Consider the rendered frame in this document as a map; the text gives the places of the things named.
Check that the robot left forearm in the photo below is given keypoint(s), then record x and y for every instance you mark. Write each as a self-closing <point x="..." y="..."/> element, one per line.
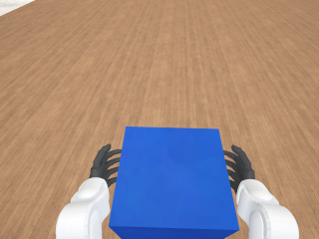
<point x="83" y="217"/>

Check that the robot right forearm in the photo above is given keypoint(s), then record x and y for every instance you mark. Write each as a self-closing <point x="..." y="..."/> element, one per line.
<point x="265" y="218"/>

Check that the robot right hand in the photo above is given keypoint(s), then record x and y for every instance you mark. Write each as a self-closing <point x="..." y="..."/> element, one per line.
<point x="241" y="166"/>

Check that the carton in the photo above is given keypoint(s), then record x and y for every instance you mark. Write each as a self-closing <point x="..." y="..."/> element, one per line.
<point x="172" y="183"/>

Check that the robot left hand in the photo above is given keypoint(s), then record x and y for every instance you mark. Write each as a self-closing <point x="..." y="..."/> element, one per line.
<point x="100" y="164"/>

